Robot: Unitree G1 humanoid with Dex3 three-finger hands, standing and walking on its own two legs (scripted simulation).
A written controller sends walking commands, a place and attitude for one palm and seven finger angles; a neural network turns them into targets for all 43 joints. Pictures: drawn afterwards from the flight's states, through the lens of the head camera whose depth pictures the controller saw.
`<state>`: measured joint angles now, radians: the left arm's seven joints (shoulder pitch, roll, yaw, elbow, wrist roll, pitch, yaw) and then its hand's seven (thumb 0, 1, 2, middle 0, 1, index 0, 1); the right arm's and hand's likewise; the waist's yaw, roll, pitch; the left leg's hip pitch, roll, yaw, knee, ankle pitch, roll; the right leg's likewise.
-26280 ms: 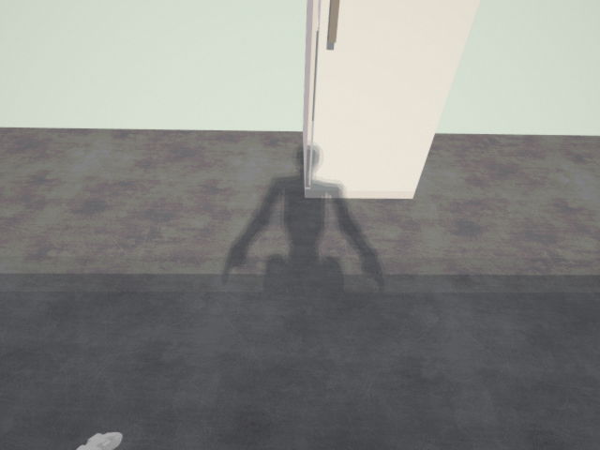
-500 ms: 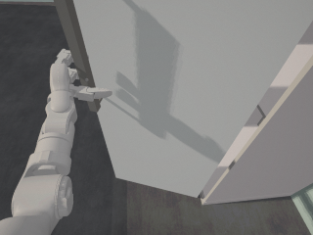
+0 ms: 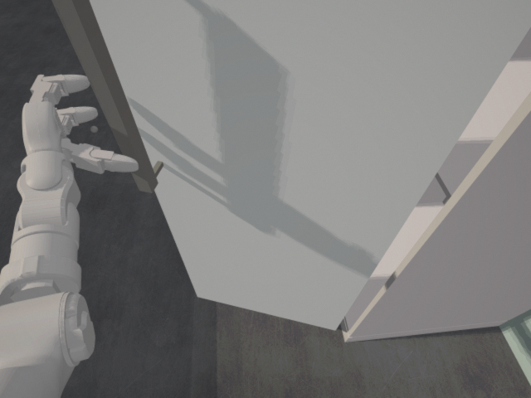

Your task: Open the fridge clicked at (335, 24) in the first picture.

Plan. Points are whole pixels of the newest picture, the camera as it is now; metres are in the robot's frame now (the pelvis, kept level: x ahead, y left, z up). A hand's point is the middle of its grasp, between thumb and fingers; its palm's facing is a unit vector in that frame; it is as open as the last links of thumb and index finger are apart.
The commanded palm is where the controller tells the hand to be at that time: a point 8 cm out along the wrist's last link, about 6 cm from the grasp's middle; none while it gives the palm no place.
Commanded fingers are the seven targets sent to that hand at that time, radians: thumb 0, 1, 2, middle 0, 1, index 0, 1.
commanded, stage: slip the hand off the handle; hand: left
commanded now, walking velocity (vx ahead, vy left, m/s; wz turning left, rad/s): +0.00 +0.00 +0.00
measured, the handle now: (117, 82) +0.49 +0.21 +0.22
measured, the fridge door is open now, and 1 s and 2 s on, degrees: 71 71 71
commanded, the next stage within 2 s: draw the hand back to the body in 1.50 s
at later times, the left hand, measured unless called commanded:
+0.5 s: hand (54, 131) +0.45 +0.31 +0.16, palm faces +0.29 -0.94 -0.16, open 14.7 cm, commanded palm +0.40 +0.35 +0.16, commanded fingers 0.00 -0.55 0.20 -0.25 -1.15 -0.25 -1.15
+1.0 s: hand (26, 182) +0.35 +0.31 +0.16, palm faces +0.32 -0.94 -0.15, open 14.7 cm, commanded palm +0.31 +0.34 +0.16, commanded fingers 0.00 -0.55 0.20 -0.25 -1.15 -0.25 -1.15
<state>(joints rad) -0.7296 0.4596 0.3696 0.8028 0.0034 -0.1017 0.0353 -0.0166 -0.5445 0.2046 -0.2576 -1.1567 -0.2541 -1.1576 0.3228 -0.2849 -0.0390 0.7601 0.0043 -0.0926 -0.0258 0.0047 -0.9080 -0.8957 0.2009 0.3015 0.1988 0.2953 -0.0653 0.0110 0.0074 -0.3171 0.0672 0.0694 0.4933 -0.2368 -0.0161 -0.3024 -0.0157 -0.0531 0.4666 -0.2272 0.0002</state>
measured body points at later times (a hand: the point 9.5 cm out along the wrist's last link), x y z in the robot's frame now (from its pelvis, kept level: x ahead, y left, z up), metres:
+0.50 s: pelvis +0.01 +0.01 +0.00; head +0.06 +0.02 +0.44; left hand +0.43 +0.36 +0.17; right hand +0.04 -0.27 -0.12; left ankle +0.01 +0.13 -0.74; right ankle +0.01 -0.12 -0.74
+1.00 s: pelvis +0.00 +0.01 +0.00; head +0.00 +0.01 +0.45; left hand +0.33 +0.35 +0.17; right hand +0.16 -0.23 -0.10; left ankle +0.01 +0.13 -0.74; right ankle +0.01 -0.12 -0.74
